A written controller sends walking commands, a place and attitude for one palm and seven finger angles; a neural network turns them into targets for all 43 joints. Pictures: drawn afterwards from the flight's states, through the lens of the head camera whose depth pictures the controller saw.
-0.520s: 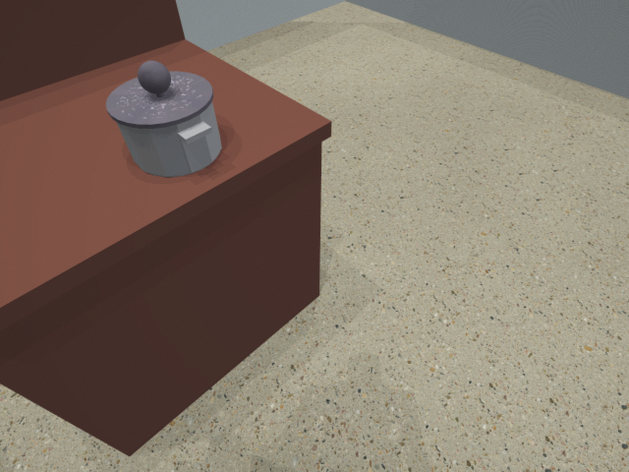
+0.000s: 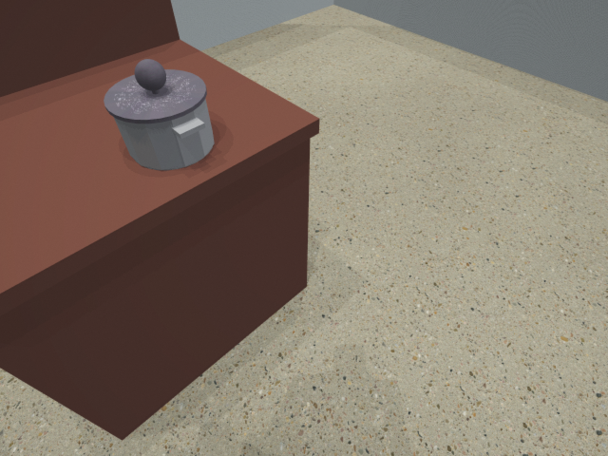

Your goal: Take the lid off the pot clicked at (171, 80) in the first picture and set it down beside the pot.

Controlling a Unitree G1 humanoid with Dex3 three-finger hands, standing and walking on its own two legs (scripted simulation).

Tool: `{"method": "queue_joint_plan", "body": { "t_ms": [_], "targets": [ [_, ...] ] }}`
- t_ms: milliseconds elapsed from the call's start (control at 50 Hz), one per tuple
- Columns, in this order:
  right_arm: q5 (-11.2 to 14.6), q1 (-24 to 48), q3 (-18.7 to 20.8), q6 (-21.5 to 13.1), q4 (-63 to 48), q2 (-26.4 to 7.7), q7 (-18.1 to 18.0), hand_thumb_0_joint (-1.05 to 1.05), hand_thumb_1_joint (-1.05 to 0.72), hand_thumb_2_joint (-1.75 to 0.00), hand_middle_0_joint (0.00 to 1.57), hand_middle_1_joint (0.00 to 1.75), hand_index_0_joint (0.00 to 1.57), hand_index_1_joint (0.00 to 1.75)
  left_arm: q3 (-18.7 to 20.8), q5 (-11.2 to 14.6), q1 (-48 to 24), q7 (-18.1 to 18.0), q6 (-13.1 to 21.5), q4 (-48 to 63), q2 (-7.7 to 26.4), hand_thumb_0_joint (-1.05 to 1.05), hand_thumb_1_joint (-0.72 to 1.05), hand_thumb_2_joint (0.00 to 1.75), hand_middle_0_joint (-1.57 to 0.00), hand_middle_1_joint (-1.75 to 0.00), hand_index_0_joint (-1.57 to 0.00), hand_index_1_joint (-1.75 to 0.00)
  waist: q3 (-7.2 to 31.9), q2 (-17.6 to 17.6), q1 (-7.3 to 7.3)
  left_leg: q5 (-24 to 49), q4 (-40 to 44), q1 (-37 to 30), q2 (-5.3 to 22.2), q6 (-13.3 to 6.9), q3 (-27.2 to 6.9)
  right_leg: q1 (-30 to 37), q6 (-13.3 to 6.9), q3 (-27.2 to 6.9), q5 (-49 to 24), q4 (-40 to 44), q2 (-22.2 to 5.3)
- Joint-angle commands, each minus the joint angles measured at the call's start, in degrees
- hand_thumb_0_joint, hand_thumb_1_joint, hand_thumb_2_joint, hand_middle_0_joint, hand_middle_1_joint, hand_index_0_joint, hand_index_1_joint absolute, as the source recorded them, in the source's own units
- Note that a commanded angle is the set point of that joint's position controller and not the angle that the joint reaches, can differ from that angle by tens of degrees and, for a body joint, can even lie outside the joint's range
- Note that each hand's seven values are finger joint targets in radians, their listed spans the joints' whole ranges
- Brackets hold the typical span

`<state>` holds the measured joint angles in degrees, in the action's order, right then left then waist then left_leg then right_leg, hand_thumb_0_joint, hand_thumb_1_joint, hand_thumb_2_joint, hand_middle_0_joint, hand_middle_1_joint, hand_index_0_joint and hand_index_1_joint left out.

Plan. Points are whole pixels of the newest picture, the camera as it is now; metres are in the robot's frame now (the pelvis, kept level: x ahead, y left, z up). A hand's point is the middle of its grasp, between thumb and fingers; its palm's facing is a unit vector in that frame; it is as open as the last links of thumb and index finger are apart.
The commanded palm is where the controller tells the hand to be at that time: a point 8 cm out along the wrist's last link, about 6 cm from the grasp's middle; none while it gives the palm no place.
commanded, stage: look at it before walking up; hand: left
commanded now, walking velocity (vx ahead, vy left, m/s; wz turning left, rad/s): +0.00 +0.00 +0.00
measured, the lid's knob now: (150, 75) +0.70 +0.33 +0.15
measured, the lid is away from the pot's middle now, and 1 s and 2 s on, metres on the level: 0.00 0.00 0.00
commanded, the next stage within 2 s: walk to a spot facing it in 0.12 s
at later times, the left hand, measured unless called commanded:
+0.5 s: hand out of the picture +0.02 +0.19 -0.18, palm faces -0.05 -0.97 -0.24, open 7.4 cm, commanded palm none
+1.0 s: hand out of the picture +0.10 +0.12 -0.15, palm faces -0.26 -0.92 -0.29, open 7.4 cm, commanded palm none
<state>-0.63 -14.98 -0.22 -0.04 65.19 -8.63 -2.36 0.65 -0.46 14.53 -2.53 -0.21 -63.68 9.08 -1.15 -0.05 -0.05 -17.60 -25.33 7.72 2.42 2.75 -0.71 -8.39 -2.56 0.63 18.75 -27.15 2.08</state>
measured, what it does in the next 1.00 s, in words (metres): lifts its left foot, turning right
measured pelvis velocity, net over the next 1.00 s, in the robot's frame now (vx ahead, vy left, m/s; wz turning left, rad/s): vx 0.02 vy -0.06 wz -0.40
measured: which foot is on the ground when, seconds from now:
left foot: down 0.00-0.58, up 0.60-1.00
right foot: down 0.00-1.00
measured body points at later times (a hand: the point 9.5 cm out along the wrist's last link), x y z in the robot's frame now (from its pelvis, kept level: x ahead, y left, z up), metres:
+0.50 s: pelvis -0.01 -0.01 -0.01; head +0.02 -0.02 +0.44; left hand +0.03 +0.24 -0.16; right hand -0.01 -0.24 -0.17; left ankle -0.05 +0.15 -0.74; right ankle -0.05 -0.08 -0.73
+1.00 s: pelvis +0.02 -0.06 +0.01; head +0.05 -0.11 +0.45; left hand +0.12 +0.17 -0.12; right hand +0.06 -0.35 -0.14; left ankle +0.09 +0.11 -0.65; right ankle -0.03 -0.08 -0.74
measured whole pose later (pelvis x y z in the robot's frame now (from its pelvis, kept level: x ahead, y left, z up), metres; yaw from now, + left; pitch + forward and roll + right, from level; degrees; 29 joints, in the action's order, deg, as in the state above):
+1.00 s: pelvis +0.02 -0.06 +0.01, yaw -23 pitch +1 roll +2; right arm -1.1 -3.0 3.3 3.7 51.4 -14.1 -1.3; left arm 3.5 -0.3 18.6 -1.0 -0.4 -53.5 10.0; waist -4.5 -1.7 3.2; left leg -17.4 -62.9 31.3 2.8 4.8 -3.4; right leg -7.9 -8.0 -9.8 13.6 -22.0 9.2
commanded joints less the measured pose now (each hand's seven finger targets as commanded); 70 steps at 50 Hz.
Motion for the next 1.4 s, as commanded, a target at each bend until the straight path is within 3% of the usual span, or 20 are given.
{"method": "queue_joint_plan", "body": {
  "t_ms": [0,280,420,480,540,560,580,600,660,700,820,880,1020,1100,1240,1280,1320,1340,1360,1380],
  "targets": [
    [-0.13,-3.32,0.92,-0.77,-0.96,-5.18,-0.19,0.0,-0.9,-0.9,0.2,0.3,0.2,0.3,1.07,-0.18,2.63,-0.14,0.91,2.02,6.51,0.0,0.9,0.9,-0.2,-0.3,-0.2,-0.3,-1.06,0.24,-0.12,15.89,1.79,-0.76,3.21,-3.56,-1.66,-2.6,0.32,-5.8,-20.0,4.71,-7.0],
    [-0.27,-3.51,2.2,-0.1,-1.79,-6.61,-0.63,0.0,-0.9,-0.9,0.2,0.3,0.2,0.3,2.28,-0.23,1.84,0.29,-0.12,3.21,7.61,0.0,0.9,0.9,-0.2,-0.3,-0.2,-0.3,-1.34,-0.73,-0.36,15.97,-0.63,-2.52,4.76,-3.6,-0.22,-6.64,-0.33,-7.4,-20.57,1.39,-5.93],
    [-0.83,-2.69,4.89,0.54,-6.36,-11.28,-0.7,0.0,-0.9,-0.9,0.2,0.3,0.2,0.3,3.93,-0.57,-0.98,1.92,-1.75,8.16,6.47,0.0,0.9,0.9,-0.2,-0.3,-0.2,-0.3,-3.21,-9.47,-0.69,10.86,5.3,-1.97,15.3,-9.85,-6.68,-17.48,0.91,-3.57,2.44,-14.67,-0.28],
    [-1.17,-0.9,5.32,0.23,-8.41,-11.71,-0.4,0.0,-0.9,-0.9,0.2,0.3,0.2,0.3,4.38,-0.55,-1.79,2.54,-2.08,10.24,6.05,0.0,0.9,0.9,-0.2,-0.3,-0.2,-0.3,-3.36,-11.33,-0.32,18.4,5.87,-1.02,19.37,-12.84,-5.69,-18.6,1.75,-1.31,11.88,-21.2,-3.04],
    [-0.97,4.46,5.56,0.68,-10.7,-12.04,-0.01,0.0,-0.9,-0.9,0.2,0.3,0.2,0.3,5.33,-0.98,7.4,3.1,-1.25,8.12,8.0,0.0,0.9,0.9,-0.2,-0.3,-0.2,-0.3,0.68,-1.5,5.22,13.71,-13.02,5.54,11.08,-5.49,5.69,-3.53,1.38,-2.13,-6.94,-0.95,-3.75],
    [-0.47,3.96,4.85,0.97,-12.78,-7.66,0.21,0.0,-0.9,-0.9,0.2,0.3,0.2,0.3,6.57,-1.67,10.11,2.12,-0.64,7.65,14.98,0.0,0.9,0.9,-0.2,-0.3,-0.2,-0.3,1.88,19.07,5.41,-8.18,-27.36,19.0,2.58,-1.49,10.75,4.09,-1.61,-21.69,-22.78,6.78,-15.47],
    [-0.52,6.95,4.32,1.37,-14.48,-7.63,0.18,0.0,-0.9,-0.9,0.2,0.3,0.2,0.3,6.37,-0.47,11.67,1.41,-0.9,7.66,15.91,0.0,0.9,0.9,-0.2,-0.3,-0.2,-0.3,0.92,18.84,6.06,-18.87,-36.17,23.58,-0.51,-0.87,4.64,4.86,-5.11,-29.14,-37.86,8.61,-19.87],
    [-0.23,6.23,4.59,1.66,-13.99,-8.34,0.08,0.0,-0.9,-0.9,0.2,0.3,0.2,0.3,6.34,-0.16,9.73,0.86,-0.61,8.35,14.53,0.0,0.9,0.9,-0.2,-0.3,-0.2,-0.3,0.3,16.08,4.34,-15.5,-40.02,23.69,0.91,-1.43,-0.22,3.93,-5.0,-26.99,-38.93,8.14,-18.05],
    [-0.57,6.73,4.69,1.74,-13.22,-8.39,0.64,0.0,-0.9,-0.9,0.2,0.3,0.2,0.3,5.63,0.09,2.99,0.49,-0.4,11.27,12.09,0.0,0.9,0.9,-0.2,-0.3,-0.2,-0.3,-1.35,4.06,2.02,-7.17,-41.98,24.15,2.39,-0.54,-1.35,1.88,-6.52,-22.6,-36.89,5.69,-14.65],
    [-0.47,7.59,4.65,2.16,-13.6,-8.11,0.64,0.0,-0.9,-0.9,0.2,0.3,0.2,0.3,5.62,0.2,4.61,0.5,0.09,11.73,12.62,0.0,0.9,0.9,-0.2,-0.3,-0.2,-0.3,1.88,1.37,2.09,-4.59,-40.94,24.98,1.58,0.14,-1.39,6.21,-4.31,-21.56,-41.67,5.23,-13.42],
    [-0.12,10.65,4.71,2.89,-16.22,-9.36,0.14,0.0,-0.9,-0.9,0.2,0.3,0.2,0.3,5.87,0.09,6.55,0.41,-0.11,12.86,13.16,0.0,0.9,0.9,-0.2,-0.3,-0.2,-0.3,4.01,4.55,2.38,-1.45,-39.01,28.96,0.58,1.63,-2.75,11.66,-1.41,-22.09,-45.55,4.5,-11.21],
    [-0.44,12.56,4.6,2.63,-17.53,-9.92,0.49,0.0,-0.9,-0.9,0.2,0.3,0.2,0.3,5.83,0.1,8.72,0.76,0.2,12.73,12.61,0.0,0.9,0.9,-0.2,-0.3,-0.2,-0.3,3.35,5.2,3.22,0.07,-39.23,31.37,0.51,1.84,-2.83,13.02,-1.36,-24.93,-36.7,6.78,-10.33],
    [-0.73,18.18,4.55,0.68,-21.13,-9.58,2.15,0.0,-0.9,-0.9,0.2,0.3,0.2,0.3,5.45,-0.28,12.6,1.58,2.26,12.31,12.49,0.0,0.9,0.9,-0.2,-0.3,-0.2,-0.3,-1.96,3.87,4.35,1.9,-37.85,37.03,1.15,1.96,-3.45,11.84,-7.81,-32.8,-18.96,10.82,-11.19],
    [-0.44,20.27,4.34,-0.52,-23.2,-8.91,2.71,0.0,-0.9,-0.9,0.2,0.3,0.2,0.3,5.36,-0.66,13.94,1.26,3.14,12.32,12.54,0.0,0.9,0.9,-0.2,-0.3,-0.2,-0.3,-2.6,3.98,4.79,1.67,-35.46,37.37,0.99,1.96,-2.89,12.94,-10.55,-34.64,-22.59,10.1,-11.28],
    [0.44,21.97,3.71,-2.23,-25.81,-7.26,3.12,0.0,-0.9,-0.9,0.2,0.3,0.2,0.3,5.39,-1.13,14.3,0.5,3.3,11.96,13.02,0.0,0.9,0.9,-0.2,-0.3,-0.2,-0.3,-3.37,7.55,5.1,-0.88,-25.0,30.29,-1.47,0.39,-0.17,12.89,-9.32,-33.88,-37.87,6.37,-8.8],
    [0.75,17.72,3.77,-2.85,-25.46,-7.68,2.89,0.0,-0.9,-0.9,0.2,0.3,0.2,0.3,5.59,-1.09,11.19,0.51,3.42,12.79,14.07,0.0,0.9,0.9,-0.2,-0.3,-0.2,-0.3,-1.81,7.48,2.18,-2.09,-15.99,19.58,-2.53,-0.7,0.71,8.07,-8.28,-32.45,-45.88,2.35,-7.93],
    [0.8,2.69,4.53,-3.38,-20.89,-10.1,1.69,0.0,-0.9,-0.9,0.2,0.3,0.2,0.3,6.24,-0.43,7.33,0.92,3.99,13.51,15.29,0.0,0.9,0.9,-0.2,-0.3,-0.2,-0.3,5.21,6.86,-4.84,6.28,-4.87,-1.9,-5.09,-2.44,2.74,0.22,-5.02,-28.31,-51.44,-9.83,-3.25],
    [0.41,-6.9,5.5,-3.58,-18.1,-13.77,1.02,0.0,-0.9,-0.9,0.2,0.3,0.2,0.3,6.38,0.18,7.41,1.41,4.34,13.74,14.03,0.0,0.9,0.9,-0.2,-0.3,-0.2,-0.3,11.49,3.22,-8.18,9.07,-3.91,-17.67,0.76,-3.97,-2.67,-8.09,-3.27,-24.99,-39.45,-20.61,-0.21],
    [-0.31,-11.45,6.82,-3.83,-17.05,-19.34,0.84,0.0,-0.9,-0.9,0.2,0.3,0.2,0.3,6.18,1.18,8.68,2.25,4.48,14.41,10.19,0.0,0.9,0.9,-0.2,-0.3,-0.2,-0.3,14.91,-11.93,-8.09,12.39,-0.39,-26.45,18.69,-9.74,-23.29,-20.76,0.12,-16.5,1.68,-36.78,6.8],
    [-0.3,-9.36,5.95,-3.67,-18.21,-19.22,1.12,0.0,-0.9,-0.9,0.2,0.3,0.2,0.3,5.79,0.94,10.88,2.42,4.5,14.12,8.9,0.0,0.9,0.9,-0.2,-0.3,-0.2,-0.3,12.71,-15.06,-4.57,14.98,5.89,-20.92,27.65,-14.74,-36.56,-26.1,1.46,-10.35,13.77,-48.0,4.85]
  ]
}}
